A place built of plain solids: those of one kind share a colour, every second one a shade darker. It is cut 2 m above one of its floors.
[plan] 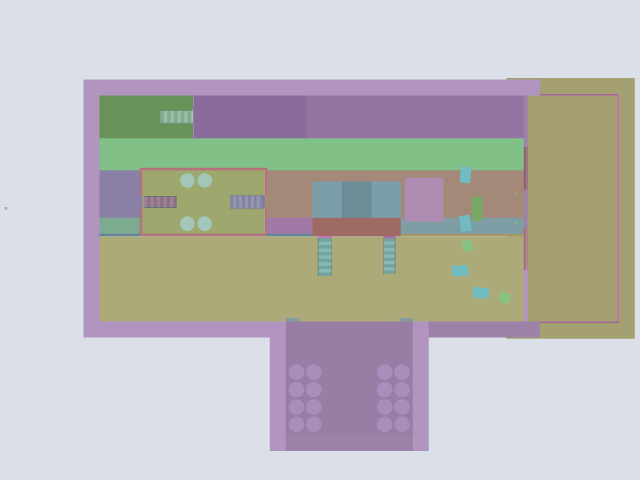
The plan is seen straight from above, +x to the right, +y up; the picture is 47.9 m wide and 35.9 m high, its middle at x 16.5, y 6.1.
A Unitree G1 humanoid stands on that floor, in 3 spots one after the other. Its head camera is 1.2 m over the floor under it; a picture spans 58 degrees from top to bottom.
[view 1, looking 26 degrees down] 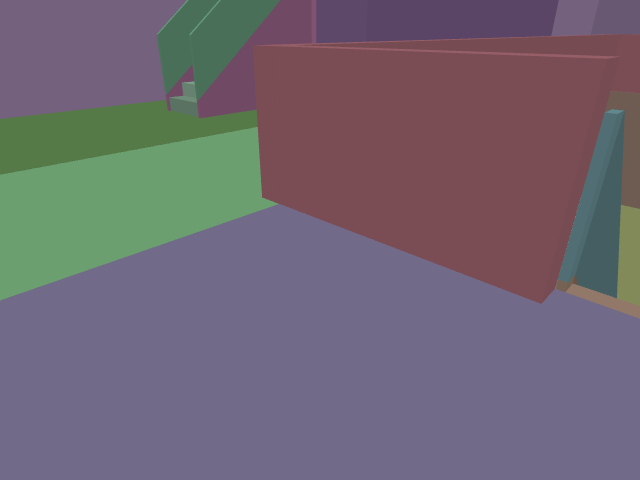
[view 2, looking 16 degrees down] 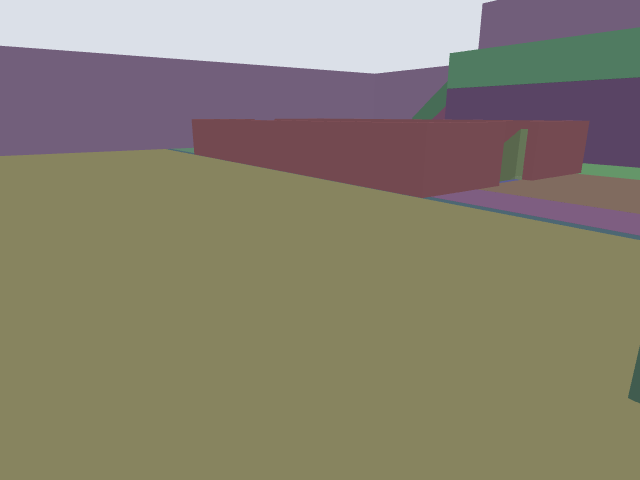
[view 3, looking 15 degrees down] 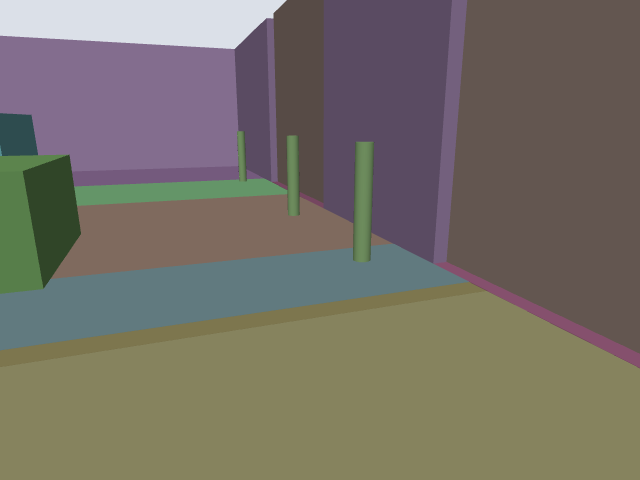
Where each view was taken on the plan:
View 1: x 1.01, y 8.94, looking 44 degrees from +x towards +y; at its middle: floor_hall3a_asphalt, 2.74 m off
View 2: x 16.87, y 1.31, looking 144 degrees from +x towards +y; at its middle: floor_hall0a_asphalt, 4.35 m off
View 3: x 29.54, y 3.96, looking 70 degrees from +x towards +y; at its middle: floor_hall3b_asphalt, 4.64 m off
